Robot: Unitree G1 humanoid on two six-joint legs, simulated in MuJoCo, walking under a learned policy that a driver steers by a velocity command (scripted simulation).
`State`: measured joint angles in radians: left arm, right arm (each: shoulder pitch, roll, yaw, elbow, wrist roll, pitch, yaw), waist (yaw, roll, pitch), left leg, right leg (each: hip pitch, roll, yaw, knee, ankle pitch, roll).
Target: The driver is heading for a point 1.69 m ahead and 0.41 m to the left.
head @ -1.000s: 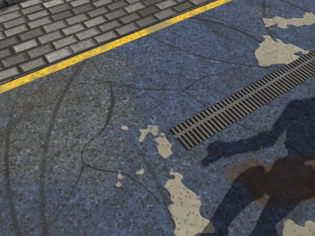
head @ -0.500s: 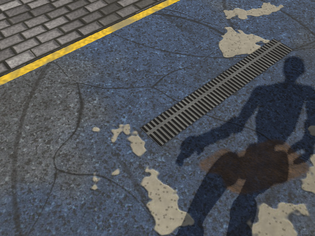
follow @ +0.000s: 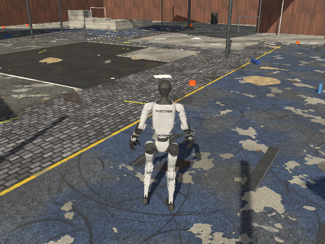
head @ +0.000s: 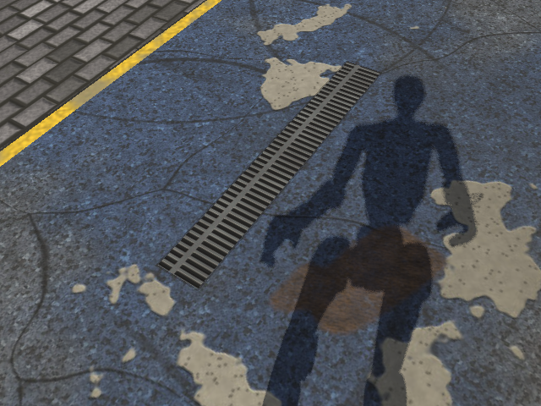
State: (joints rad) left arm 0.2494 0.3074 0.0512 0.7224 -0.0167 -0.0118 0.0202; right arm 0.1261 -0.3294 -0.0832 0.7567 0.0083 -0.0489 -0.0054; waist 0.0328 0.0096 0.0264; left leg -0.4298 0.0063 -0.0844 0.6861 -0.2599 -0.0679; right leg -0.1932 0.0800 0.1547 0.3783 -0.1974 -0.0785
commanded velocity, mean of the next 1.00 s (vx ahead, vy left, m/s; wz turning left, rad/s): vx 0.45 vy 0.00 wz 0.34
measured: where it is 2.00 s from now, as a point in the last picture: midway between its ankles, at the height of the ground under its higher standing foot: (187, 222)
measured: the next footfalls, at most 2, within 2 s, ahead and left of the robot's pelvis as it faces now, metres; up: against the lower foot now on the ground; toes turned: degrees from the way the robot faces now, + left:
left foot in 0.18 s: +0.13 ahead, +0.15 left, +0.00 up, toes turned -3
right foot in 0.60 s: +0.44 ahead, -0.05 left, +0.00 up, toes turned +16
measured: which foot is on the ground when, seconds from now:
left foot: up 0.00-0.16, down 0.18-0.60, up 0.62-1.00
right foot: down 0.00-0.18, up 0.20-0.58, down 0.60-1.00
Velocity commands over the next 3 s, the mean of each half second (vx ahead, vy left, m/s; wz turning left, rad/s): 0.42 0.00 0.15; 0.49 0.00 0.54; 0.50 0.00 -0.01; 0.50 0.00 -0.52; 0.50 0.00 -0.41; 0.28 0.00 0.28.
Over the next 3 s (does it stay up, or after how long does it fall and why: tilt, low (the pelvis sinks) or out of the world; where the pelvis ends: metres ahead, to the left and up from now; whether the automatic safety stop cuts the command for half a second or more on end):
stays up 1.43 0.29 -0.01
